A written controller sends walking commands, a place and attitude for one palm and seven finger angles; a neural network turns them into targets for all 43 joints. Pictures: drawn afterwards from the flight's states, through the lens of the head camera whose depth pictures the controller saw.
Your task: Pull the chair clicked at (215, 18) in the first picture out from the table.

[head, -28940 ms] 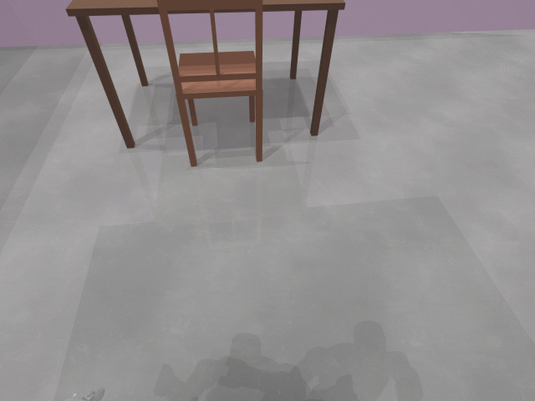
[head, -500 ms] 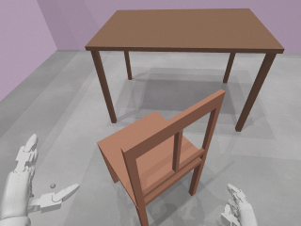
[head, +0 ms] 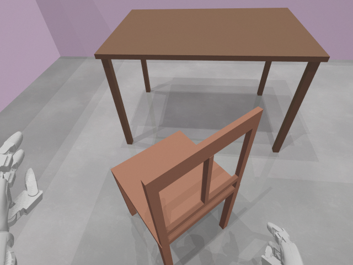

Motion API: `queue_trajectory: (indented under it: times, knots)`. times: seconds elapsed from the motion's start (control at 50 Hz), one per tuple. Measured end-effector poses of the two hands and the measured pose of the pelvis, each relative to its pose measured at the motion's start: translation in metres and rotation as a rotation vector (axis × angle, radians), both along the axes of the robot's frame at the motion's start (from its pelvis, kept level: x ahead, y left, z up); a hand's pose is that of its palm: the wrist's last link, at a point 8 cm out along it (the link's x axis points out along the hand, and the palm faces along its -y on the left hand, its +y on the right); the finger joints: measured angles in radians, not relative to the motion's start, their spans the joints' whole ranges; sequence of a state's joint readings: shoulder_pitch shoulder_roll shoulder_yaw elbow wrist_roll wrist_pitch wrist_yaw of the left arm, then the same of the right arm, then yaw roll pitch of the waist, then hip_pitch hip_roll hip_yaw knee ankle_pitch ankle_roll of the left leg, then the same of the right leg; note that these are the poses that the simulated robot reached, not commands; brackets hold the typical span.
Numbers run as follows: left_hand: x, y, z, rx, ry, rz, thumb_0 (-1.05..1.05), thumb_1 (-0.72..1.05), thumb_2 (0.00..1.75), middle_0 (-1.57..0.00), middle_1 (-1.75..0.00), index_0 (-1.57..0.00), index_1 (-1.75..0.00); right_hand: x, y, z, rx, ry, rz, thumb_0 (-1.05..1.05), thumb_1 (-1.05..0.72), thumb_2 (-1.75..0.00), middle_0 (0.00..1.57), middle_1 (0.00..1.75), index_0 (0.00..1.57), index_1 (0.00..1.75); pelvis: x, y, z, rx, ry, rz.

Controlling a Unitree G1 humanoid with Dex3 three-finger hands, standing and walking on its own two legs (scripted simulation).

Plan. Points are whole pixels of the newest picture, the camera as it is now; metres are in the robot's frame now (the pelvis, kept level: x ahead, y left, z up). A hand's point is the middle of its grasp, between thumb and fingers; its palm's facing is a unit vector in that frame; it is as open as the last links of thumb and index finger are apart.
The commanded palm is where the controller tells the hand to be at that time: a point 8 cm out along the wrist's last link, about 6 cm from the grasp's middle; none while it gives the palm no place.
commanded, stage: draw the hand back to the body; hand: left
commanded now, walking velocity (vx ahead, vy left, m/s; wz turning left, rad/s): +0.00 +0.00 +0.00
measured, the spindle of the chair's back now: (206, 180) +0.40 -0.04 -0.11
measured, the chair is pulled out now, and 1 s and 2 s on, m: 0.57 0.57 0.57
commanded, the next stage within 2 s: step back with the hand held close in 0.16 s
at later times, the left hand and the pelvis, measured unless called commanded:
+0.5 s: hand (34, 194) +0.19 +0.27 +0.15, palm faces +0.41 -0.78 -0.47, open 7.4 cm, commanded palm +0.12 +0.31 +0.17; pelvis -0.02 +0.01 +0.00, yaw -1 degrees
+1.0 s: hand (9, 229) +0.13 +0.27 +0.15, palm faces +0.44 -0.77 -0.47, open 7.4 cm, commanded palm +0.07 +0.31 +0.17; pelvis -0.07 +0.01 -0.01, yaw +0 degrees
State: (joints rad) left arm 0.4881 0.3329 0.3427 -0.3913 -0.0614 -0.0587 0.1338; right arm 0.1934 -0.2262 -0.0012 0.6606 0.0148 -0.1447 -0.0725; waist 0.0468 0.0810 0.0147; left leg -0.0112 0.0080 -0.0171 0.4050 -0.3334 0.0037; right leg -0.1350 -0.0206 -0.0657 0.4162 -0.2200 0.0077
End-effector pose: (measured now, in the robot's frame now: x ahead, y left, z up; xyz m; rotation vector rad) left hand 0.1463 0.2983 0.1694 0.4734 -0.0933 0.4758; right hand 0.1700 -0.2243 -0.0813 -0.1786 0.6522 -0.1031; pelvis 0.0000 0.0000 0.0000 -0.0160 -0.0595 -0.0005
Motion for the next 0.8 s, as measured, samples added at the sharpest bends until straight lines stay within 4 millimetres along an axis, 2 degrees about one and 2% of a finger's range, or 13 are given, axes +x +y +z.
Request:
queue_trajectory:
  times: [0.3, 0.4, 0.54, 0.66, 0.8]
  knots:
    - [-0.008, 0.005, 0.002, -0.004, -0.024, 0.008, 0.01, 0.89, 0.90, -0.21, -0.30, -0.21, -0.30, -0.004, 0.007, 0.004, 0.003, -0.020, 0.009, 0.02, -0.91, -0.90, 0.20, 0.30, 0.20, 0.30, -0.006, 0.002, 0.001, 0.000, -0.015, -0.001]
    - [-0.004, 0.009, 0.010, 0.037, -0.061, -0.014, 0.02, 0.89, 0.90, -0.21, -0.30, -0.21, -0.30, -0.008, 0.007, 0.007, -0.005, -0.006, 0.004, 0.02, -0.91, -0.90, 0.20, 0.30, 0.21, 0.30, -0.015, 0.003, 0.001, -0.003, 0.013, -0.009]
    - [-0.005, 0.002, 0.001, 0.075, 0.027, -0.090, 0.01, 0.89, 0.90, -0.21, -0.30, -0.21, -0.30, -0.029, -0.004, 0.004, -0.031, 0.049, -0.065, 0.01, -0.91, -0.90, 0.20, 0.30, 0.21, 0.30, -0.026, 0.010, 0.001, 0.004, 0.056, -0.016]
    - [-0.021, 0.006, 0.002, 0.102, 0.036, -0.103, 0.02, 0.89, 0.90, -0.21, -0.30, -0.21, -0.30, -0.053, -0.008, -0.001, -0.051, 0.094, -0.109, 0.02, -0.91, -0.90, 0.20, 0.30, 0.21, 0.30, -0.038, 0.013, -0.001, 0.008, 0.066, -0.012]
    - [-0.042, 0.013, 0.008, 0.115, -0.024, -0.059, 0.01, 0.89, 0.90, -0.21, -0.30, -0.21, -0.30, -0.071, -0.003, -0.003, -0.051, 0.092, -0.100, 0.02, -0.91, -0.90, 0.20, 0.30, 0.20, 0.30, -0.054, 0.013, -0.004, 0.012, 0.065, -0.009]
